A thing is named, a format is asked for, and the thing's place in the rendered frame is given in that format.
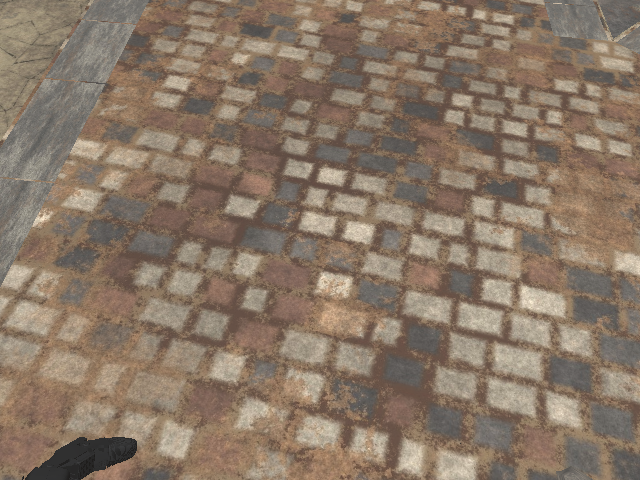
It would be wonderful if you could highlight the left robot hand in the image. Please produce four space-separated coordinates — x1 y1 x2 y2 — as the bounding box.
22 437 137 480

